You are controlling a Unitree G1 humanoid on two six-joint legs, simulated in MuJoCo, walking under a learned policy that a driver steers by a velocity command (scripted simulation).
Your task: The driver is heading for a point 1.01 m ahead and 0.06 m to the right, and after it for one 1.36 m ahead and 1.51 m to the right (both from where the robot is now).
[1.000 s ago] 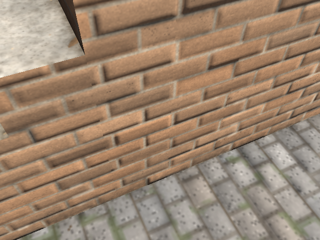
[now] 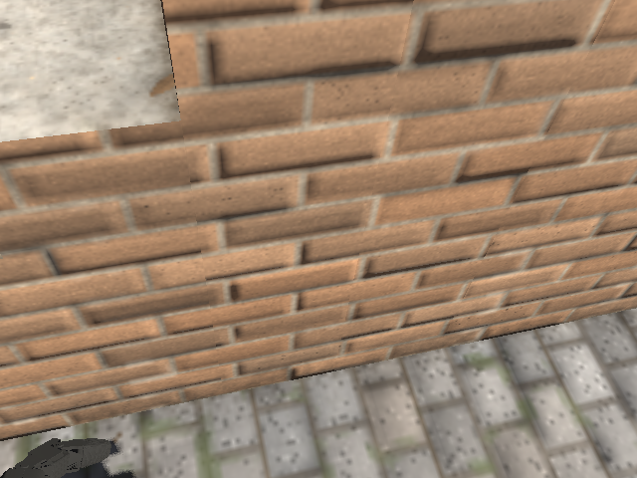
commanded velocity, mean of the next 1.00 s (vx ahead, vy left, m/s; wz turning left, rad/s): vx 0.22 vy -0.01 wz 0.00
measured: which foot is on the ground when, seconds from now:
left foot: down 0.00-0.18, up 0.20-0.56, down 0.58-0.96, up 0.98-1.00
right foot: up 0.00-0.16, down 0.18-0.58, up 0.60-0.94, down 0.96-1.00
